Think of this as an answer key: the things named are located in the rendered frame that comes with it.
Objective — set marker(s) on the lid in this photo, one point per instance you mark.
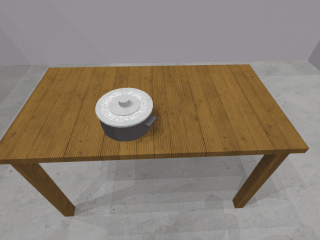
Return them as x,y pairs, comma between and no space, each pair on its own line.
112,114

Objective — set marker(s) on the knob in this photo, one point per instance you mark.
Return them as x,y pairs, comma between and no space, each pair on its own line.
123,100

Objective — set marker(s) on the table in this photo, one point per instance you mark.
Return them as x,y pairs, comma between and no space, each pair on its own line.
201,110

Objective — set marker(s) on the pot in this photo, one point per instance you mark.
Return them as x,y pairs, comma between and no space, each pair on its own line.
129,133

